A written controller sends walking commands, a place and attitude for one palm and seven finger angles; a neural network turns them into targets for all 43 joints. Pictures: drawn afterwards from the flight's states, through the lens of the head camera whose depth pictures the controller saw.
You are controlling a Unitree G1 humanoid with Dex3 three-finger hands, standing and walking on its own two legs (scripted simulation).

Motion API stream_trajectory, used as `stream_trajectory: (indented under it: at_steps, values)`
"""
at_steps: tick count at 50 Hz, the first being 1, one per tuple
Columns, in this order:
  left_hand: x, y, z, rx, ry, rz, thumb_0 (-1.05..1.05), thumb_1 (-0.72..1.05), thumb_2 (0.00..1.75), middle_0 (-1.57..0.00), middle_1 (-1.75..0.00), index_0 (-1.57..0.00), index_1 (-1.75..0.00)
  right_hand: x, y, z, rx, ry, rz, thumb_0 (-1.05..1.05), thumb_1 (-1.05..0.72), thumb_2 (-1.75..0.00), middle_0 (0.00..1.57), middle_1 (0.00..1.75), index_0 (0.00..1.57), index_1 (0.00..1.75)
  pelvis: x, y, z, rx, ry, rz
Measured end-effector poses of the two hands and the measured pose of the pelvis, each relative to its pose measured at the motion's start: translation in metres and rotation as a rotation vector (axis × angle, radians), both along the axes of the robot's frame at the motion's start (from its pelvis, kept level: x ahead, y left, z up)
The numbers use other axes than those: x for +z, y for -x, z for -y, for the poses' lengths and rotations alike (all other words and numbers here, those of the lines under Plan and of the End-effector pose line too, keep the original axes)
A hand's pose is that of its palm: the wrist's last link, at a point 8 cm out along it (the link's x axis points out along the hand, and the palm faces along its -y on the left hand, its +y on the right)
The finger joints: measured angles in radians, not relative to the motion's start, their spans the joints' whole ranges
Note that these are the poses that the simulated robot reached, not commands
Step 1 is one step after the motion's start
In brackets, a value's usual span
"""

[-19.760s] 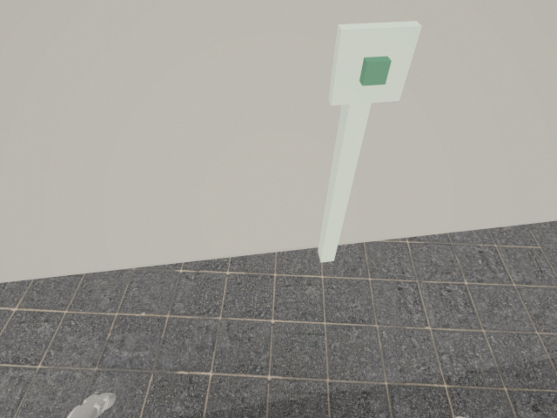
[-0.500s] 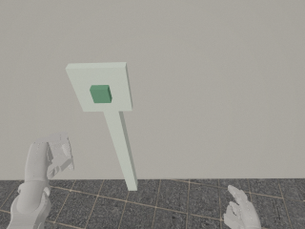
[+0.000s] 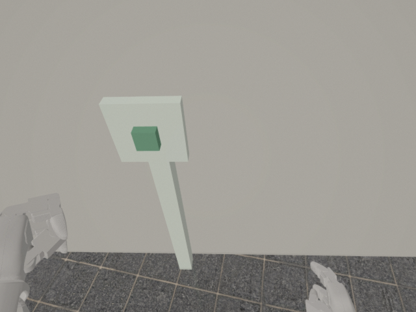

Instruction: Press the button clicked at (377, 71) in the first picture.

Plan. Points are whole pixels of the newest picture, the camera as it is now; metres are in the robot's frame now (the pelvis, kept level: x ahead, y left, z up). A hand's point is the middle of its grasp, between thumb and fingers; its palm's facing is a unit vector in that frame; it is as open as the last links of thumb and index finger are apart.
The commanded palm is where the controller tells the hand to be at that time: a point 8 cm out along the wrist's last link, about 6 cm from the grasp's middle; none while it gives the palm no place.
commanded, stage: draw the hand back to the body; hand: left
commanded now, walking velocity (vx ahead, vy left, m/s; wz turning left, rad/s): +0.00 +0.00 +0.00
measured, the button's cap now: (146, 137) +0.46 +0.21 +0.10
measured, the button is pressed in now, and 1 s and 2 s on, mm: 0 0 0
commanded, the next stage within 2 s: step back with the hand held close in 0.28 s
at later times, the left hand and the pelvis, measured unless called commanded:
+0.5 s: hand (56, 232) +0.17 +0.24 +0.17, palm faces +0.40 -0.81 -0.42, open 3.1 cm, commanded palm +0.11 +0.27 +0.17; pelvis -0.01 -0.01 +0.00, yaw +1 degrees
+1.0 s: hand (23, 272) +0.12 +0.26 +0.15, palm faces +0.31 -0.82 -0.48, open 3.1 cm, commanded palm +0.06 +0.30 +0.17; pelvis -0.07 +0.02 -0.01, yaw +0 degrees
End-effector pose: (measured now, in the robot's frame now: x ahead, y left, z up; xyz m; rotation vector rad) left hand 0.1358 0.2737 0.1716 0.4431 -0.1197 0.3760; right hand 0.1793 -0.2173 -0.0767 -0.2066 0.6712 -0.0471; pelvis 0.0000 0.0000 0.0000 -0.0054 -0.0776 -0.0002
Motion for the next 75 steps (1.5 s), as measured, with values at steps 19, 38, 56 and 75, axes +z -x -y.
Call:
stream_trajectory:
  at_steps: [19,38,56,75]
  values:
    - [0.002,0.010,0.005,0.013,0.011,0.025,0.01,0.89,0.90,-1.30,-1.50,-1.30,-1.50,0.002,0.007,0.002,0.008,0.011,0.012,0.01,-0.91,-0.90,0.20,0.30,0.20,0.30,0.001,0.010,0.006,0.006,0.004,0.012]
    - [-0.006,0.008,-0.004,-0.120,-0.081,-0.078,0.01,0.89,0.90,-1.30,-1.50,-1.30,-1.50,-0.002,0.044,0.017,-0.118,0.059,-0.115,0.01,-0.91,-0.90,0.20,0.30,0.20,0.30,-0.004,0.032,-0.009,-0.011,0.014,-0.094]
    - [0.000,0.084,-0.033,-0.053,-0.137,0.056,0.01,0.89,0.90,-1.30,-1.50,-1.30,-1.50,-0.003,0.091,-0.019,-0.034,0.065,-0.034,0.01,-0.91,-0.90,0.20,0.30,0.20,0.30,-0.016,0.091,-0.025,0.051,0.039,-0.078]
    - [0.012,0.122,-0.067,-0.117,-0.094,0.172,0.01,0.89,0.90,-1.30,-1.50,-1.31,-1.50,0.017,0.158,-0.059,-0.035,0.088,-0.045,0.01,-0.90,-0.90,0.20,0.30,0.20,0.30,-0.003,0.145,-0.055,0.001,0.089,-0.135]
